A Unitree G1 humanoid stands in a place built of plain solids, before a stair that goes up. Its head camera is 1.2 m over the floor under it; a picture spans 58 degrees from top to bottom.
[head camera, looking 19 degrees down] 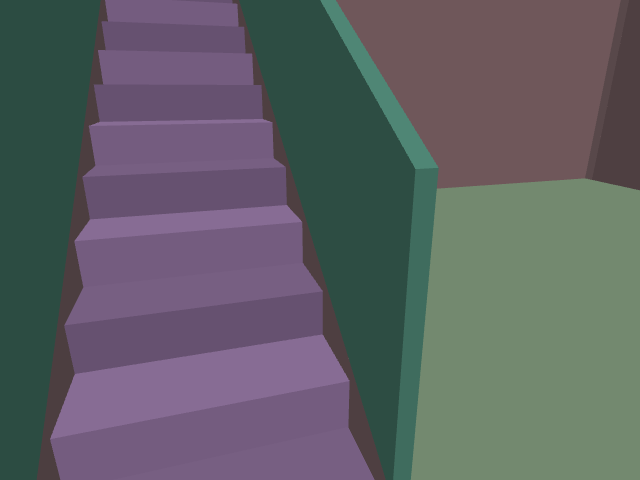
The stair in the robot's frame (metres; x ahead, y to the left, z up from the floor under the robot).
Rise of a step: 0.18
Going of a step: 0.28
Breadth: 0.82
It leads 17 degrees to the left of straight ahead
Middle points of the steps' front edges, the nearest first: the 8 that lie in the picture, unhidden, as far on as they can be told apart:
1.00 0.30 0.35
1.27 0.38 0.53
1.54 0.46 0.70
1.81 0.55 0.88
2.08 0.63 1.06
2.35 0.71 1.23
2.62 0.79 1.41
2.89 0.87 1.58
